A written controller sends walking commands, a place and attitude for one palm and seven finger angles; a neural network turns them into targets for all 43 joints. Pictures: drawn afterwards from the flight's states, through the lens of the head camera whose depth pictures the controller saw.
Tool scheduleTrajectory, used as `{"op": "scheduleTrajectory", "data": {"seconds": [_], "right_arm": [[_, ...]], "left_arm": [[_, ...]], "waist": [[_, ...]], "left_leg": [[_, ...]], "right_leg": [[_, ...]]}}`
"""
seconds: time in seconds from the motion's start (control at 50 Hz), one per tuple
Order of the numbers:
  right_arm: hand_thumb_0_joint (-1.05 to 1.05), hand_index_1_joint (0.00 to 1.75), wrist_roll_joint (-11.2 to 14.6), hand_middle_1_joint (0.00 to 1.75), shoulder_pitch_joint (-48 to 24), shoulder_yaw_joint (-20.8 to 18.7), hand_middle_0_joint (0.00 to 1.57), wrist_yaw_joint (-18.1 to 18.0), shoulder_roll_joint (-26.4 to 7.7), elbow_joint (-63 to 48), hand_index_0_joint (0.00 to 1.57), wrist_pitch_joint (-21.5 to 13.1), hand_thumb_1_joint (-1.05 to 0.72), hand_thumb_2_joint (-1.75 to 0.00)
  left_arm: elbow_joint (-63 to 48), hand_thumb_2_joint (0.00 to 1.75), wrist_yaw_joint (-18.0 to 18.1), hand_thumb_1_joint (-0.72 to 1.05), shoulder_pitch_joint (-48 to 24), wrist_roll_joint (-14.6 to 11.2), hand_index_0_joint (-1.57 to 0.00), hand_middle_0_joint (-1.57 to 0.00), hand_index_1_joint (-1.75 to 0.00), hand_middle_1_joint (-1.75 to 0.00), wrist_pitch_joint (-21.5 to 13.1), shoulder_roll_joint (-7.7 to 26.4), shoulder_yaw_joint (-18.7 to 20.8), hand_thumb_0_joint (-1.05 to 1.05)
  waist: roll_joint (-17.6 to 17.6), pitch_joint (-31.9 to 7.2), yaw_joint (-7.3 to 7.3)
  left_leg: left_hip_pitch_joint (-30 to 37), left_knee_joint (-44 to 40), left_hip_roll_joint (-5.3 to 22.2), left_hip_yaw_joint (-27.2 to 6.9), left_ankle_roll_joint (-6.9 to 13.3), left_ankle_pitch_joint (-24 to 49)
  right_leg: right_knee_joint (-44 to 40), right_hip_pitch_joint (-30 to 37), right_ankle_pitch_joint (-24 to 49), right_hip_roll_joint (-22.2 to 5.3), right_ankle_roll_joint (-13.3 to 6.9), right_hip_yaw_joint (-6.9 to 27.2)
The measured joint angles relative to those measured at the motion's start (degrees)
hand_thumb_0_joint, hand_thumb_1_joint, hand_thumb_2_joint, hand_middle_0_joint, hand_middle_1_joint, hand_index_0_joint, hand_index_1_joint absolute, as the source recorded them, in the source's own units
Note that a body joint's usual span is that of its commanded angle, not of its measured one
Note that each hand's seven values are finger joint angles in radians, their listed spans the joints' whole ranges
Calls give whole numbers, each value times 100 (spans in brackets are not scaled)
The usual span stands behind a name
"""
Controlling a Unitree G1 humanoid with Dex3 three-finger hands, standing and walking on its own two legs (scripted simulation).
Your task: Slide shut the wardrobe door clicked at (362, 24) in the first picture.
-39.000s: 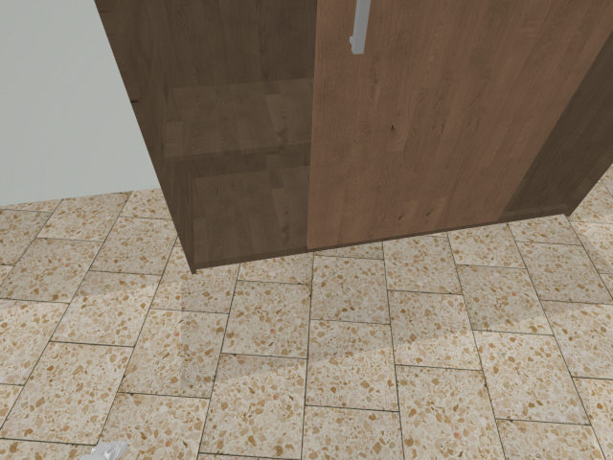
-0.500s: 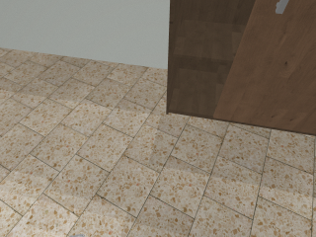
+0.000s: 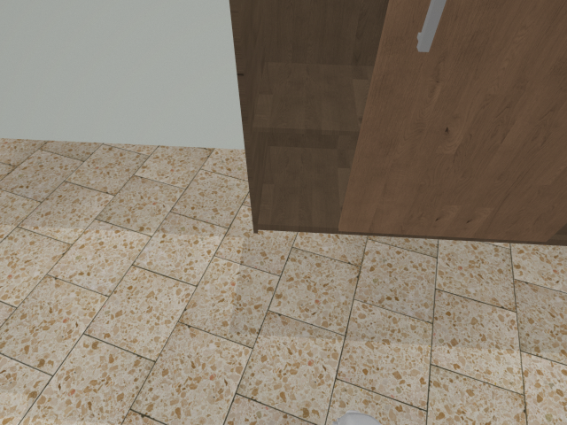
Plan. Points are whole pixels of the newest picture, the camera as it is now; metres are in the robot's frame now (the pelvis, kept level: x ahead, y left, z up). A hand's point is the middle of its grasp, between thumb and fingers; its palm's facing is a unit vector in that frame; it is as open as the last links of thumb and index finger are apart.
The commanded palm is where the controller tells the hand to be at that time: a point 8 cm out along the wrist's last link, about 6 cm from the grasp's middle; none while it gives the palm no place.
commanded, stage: take the last steps up to it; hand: right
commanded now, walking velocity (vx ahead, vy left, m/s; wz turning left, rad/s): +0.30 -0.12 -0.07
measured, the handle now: out of the picture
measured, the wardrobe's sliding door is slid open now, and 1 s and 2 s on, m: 0.35 0.35 0.35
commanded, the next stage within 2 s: come to a stop and stand still in 0.88 s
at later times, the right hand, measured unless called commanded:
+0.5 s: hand (439, 347) +0.28 -0.26 -0.15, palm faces +0.00 +0.98 -0.22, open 7.4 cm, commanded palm none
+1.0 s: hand (452, 312) +0.37 -0.32 -0.19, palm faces +0.02 +0.99 -0.15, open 7.4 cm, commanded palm none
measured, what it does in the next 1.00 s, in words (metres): walks ahead: right foot, then left foot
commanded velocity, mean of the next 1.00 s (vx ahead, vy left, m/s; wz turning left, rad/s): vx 0.23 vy -0.03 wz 0.02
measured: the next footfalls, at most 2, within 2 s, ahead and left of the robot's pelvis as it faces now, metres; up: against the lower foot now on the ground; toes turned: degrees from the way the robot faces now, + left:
right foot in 0.12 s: +0.17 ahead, -0.17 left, +0.00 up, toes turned -9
left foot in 0.52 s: +0.28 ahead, +0.03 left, +0.00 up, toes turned +8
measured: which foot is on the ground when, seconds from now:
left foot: down 0.00-0.12, up 0.14-0.50, down 0.52-0.88, up 0.90-1.00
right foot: up 0.00-0.10, down 0.12-0.54, up 0.56-0.84, down 0.86-1.00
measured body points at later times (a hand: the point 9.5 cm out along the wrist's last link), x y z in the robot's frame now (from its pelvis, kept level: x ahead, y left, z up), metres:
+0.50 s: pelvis +0.18 -0.08 +0.00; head +0.19 -0.06 +0.44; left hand +0.14 +0.15 -0.17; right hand +0.28 -0.31 -0.14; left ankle +0.23 +0.03 -0.73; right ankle +0.13 -0.16 -0.74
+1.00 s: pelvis +0.37 -0.14 -0.01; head +0.39 -0.16 +0.44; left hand +0.41 +0.10 -0.15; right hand +0.37 -0.37 -0.18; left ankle +0.29 -0.01 -0.67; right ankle +0.41 -0.23 -0.74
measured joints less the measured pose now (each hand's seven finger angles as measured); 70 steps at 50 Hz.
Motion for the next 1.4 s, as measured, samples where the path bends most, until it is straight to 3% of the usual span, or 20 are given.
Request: {"op": "scheduleTrajectory", "data": {"seconds": [0.08, 0.12, 0.14, 0.2, 0.26, 0.38, 0.52, 0.58, 0.64, 0.68, 0.76, 0.86, 0.88, 0.92, 0.96, 1.0, 1.08, 1.18, 1.28, 1.4], "right_arm": [[1, 30, -7, 30, 177, 17, 20, 36, 1, 168, 20, 2, -90, -90], [1, 30, 10, 30, 332, 7, 20, 55, 9, 219, 20, 55, -90, -90], [1, 30, 31, 30, 359, 2, 20, 69, 0, 245, 20, 121, -90, -90], [1, 29, 52, 30, 186, -12, 20, 41, -113, 292, 20, 342, -90, -90], [1, 29, 36, 30, -122, -32, 20, 64, -164, 180, 20, 388, -91, -90], [1, 29, 29, 30, -683, -30, 20, 111, -78, -232, 20, 297, -91, -90], [1, 29, 6, 30, -935, -8, 20, 123, -48, -434, 20, 165, -91, -90], [0, 29, 28, 30, -925, 23, 20, 80, 25, -391, 20, -31, -91, -90], [0, 29, 56, 30, -682, 50, 20, 13, 101, -287, 20, -72, -91, -90], [0, 29, 89, 30, -515, -43, 20, -77, 78, -184, 20, -89, -93, -90], [0, 30, 53, 30, -271, -40, 20, -14, -74, 52, 20, -94, -95, -90], [0, 30, 64, 30, 50, 2, 20, 53, -83, 277, 20, 17, -93, -90], [0, 30, 75, 30, 114, 6, 20, 59, -81, 302, 20, 68, -92, -90], [0, 29, 76, 30, 105, 16, 20, 43, -135, 362, 20, 214, -92, -90], [1, 29, 69, 30, 12, 24, 20, 38, -162, 387, 20, 309, -92, -90], [1, 29, 53, 30, -140, 26, 20, 53, -158, 337, 20, 336, -91, -90], [1, 29, 90, 30, -482, 94, 20, 3, -65, 155, 20, 311, -91, -90], [1, 29, 88, 30, -705, 98, 20, -65, -131, -6, 20, 344, -93, -90], [1, 29, 39, 30, -830, 81, 20, -79, -126, -136, 20, 420, -92, -90], [1, 29, 22, 30, -1156, 52, 20, -162, -16, -288, 20, 425, -91, -90]], "left_arm": [[-135, 90, -53, 91, -225, -19, -20, -19, -30, -30, -140, 4, -33, 1], [-243, 90, -45, 91, -284, 5, -20, -19, -30, -30, -274, 61, -55, 1], [-284, 90, -10, 91, -329, 33, -20, -19, -30, -30, -354, 67, -35, 1], [-320, 90, 115, 91, -381, 63, -20, -20, -30, -30, -450, -65, -45, 1], [-243, 89, 196, 91, -218, 83, -20, -20, -30, -30, -460, -175, -79, 0], [125, 89, 231, 93, 266, 74, -20, -20, -30, -30, -424, -205, -82, 0], [462, 89, 187, 92, 798, 59, -20, -20, -30, -30, -339, -207, -100, 1], [597, 89, 159, 91, 772, 16, -20, -20, -30, -30, -264, -176, -113, 1], [587, 89, 148, 91, 622, 12, -20, -20, -30, -30, -223, -181, -89, 1], [496, 89, 144, 91, 535, 14, -20, -20, -30, -30, -239, -208, -76, 1], [303, 90, 103, 91, 330, 0, -20, -19, -30, -30, -290, -262, -65, 1], [126, 90, 75, 91, 109, 26, -20, -19, -30, -30, -451, -158, -87, 1], [101, 90, 98, 91, 57, 53, -20, -20, -30, -30, -503, -136, -77, 1], [48, 90, 165, 91, -50, 89, -20, -20, -30, -30, -536, -200, -84, 1], [-4, 89, 222, 91, -34, 89, -20, -20, -30, -30, -542, -262, -109, 0], [14, 89, 264, 91, 35, 86, -20, -20, -30, -30, -547, -316, -141, 0], [192, 89, 359, 93, 169, 59, -20, -20, -30, -30, -482, -328, -206, 0], [398, 89, 390, 92, 200, -5, -20, -20, -30, -30, -228, -418, -218, 1], [290, 89, 403, 92, 68, -54, -20, -20, -30, -30, -50, -373, -51, 1], [100, 89, 411, 91, -111, -108, -20, -20, -30, -30, 130, -216, 29, 1]], "waist": [[188, 130, -134], [161, 139, -160], [132, 157, -123], [176, 228, -124], [84, 162, -101], [-136, 31, -19], [-204, -61, 149], [-353, 17, 152], [-298, -17, 162], [-228, -84, 176], [-45, -122, 126], [-25, -64, -37], [-19, -57, -33], [123, 10, -26], [166, 1, -23], [153, -7, -29], [31, 8, -12], [16, 17, 36], [-102, 69, 148], [-105, 298, 177]], "left_leg": [[297, -20, 286, 72, -261, -217], [219, 543, 408, 76, -311, -567], [-16, 1257, 434, 12, -214, -839], [-1074, 3675, 204, -411, 155, -1185], [-1888, 4415, 38, -274, 296, -763], [-2243, 2800, -100, -118, 287, -12], [-1352, 923, -299, -136, 352, 408], [-1191, 1028, -467, -71, 564, 287], [-822, 580, -529, -86, 519, 337], [-548, 147, -544, -82, 482, 439], [-110, -356, -454, -69, 366, 450], [112, 199, -298, -98, 94, -205], [-40, 686, -236, -126, 161, -466], [-613, 2188, -194, -393, 338, -1031], [-1248, 3444, -244, -479, 432, -990], [-1677, 3838, -246, -429, 435, -693], [-1819, 2713, -302, -368, 293, -220], [-1297, 1044, -402, -391, 260, 780], [-1252, 1097, -457, -446, 347, 158], [-1193, 1010, -392, -360, 360, 221]], "right_leg": [[-1457, 227, 259, -1, -59, -265], [-2094, 535, 495, 37, -170, -403], [-1938, 473, 837, 40, -253, -407], [-1458, 521, 407, 85, -396, -528], [-1880, 889, 377, 162, -418, -588], [-2907, 1735, 539, 389, -508, -653], [-2581, 2274, -200, 428, -368, -773], [-798, 1669, -890, 265, -335, -432], [585, 856, -587, 197, -266, -127], [551, 489, -272, 54, -180, -49], [-674, 251, 135, -134, -89, -86], [-2284, 692, 721, -74, -152, -258], [-2201, 680, 941, -51, -220, -287], [-1788, 654, 662, 36, -337, -423], [-1842, 798, 460, 92, -397, -512], [-2163, 1028, 521, 157, -383, -544], [-2712, 1428, 648, 237, -437, -490], [-2410, 1576, 271, 233, -344, -470], [-1840, 1374, -104, 149, -214, -518], [-244, 871, -1291, 401, -50, -13]]}}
